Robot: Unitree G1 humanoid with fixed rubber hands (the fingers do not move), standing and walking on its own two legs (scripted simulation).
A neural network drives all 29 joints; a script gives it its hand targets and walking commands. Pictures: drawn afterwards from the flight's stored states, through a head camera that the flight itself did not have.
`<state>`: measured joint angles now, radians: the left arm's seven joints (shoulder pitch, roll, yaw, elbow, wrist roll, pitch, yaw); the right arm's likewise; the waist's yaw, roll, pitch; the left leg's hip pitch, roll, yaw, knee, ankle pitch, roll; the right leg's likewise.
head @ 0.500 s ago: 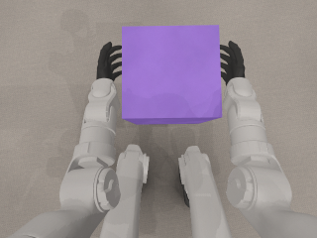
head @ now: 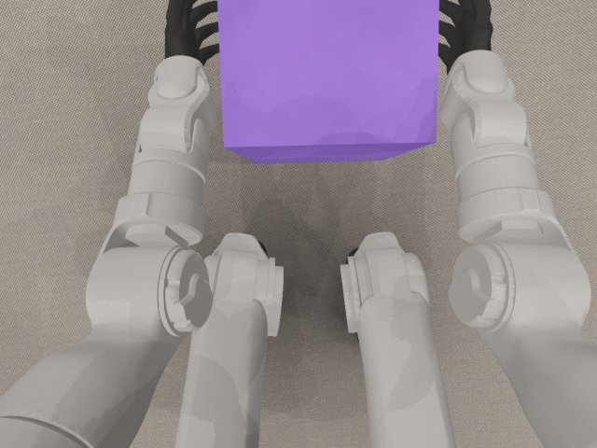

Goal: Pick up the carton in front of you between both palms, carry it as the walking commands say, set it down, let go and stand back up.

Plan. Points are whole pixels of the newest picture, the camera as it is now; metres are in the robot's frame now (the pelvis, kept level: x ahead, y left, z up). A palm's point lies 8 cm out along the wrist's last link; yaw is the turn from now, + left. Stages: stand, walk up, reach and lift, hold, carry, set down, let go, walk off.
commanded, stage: set down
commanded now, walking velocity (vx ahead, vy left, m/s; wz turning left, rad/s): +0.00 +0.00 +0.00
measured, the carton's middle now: (322, 77) +0.51 -0.01 -0.23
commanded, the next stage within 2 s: none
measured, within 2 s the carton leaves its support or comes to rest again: rests again in 1.24 s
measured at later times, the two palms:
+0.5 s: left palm (195, 69) +0.51 +0.14 -0.19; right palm (448, 66) +0.51 -0.16 -0.19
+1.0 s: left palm (192, 65) +0.51 +0.15 -0.19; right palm (451, 63) +0.52 -0.16 -0.19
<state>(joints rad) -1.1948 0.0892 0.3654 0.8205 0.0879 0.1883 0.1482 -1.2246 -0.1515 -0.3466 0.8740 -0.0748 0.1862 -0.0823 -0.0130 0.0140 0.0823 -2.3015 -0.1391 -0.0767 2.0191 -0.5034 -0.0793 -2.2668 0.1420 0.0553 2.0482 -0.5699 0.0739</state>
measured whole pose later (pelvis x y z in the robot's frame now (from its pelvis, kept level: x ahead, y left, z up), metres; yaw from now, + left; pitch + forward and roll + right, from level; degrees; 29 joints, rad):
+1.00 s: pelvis +0.00 +0.00 -0.03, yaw +0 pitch +37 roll +0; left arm -1.32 0.17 0.40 1.06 0.11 0.10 0.05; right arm -1.36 -0.22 -0.35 1.11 -0.10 0.11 -0.02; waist 0.00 0.01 0.25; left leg -2.27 -0.10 -0.04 2.17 -0.54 -0.06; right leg -2.25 0.11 0.03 2.20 -0.60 0.04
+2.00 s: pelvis +0.01 +0.00 +0.07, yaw -1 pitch +46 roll +0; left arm -1.07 0.24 0.24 0.84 -0.08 0.10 0.10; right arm -1.10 -0.30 -0.22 0.88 0.08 0.10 -0.05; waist 0.01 0.00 -0.03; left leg -2.09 -0.05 -0.03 1.80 -0.51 -0.03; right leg -2.08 0.06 0.03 1.82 -0.54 0.02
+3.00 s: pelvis +0.11 +0.00 +0.33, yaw -1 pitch +28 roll +0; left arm -0.20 0.18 0.14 0.57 0.02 0.01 -0.03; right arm -0.23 -0.20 -0.14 0.60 -0.02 0.01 0.04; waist 0.01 0.00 -0.10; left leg -0.94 -0.03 -0.05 0.76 -0.31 0.00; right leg -0.92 0.04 0.06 0.77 -0.33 0.00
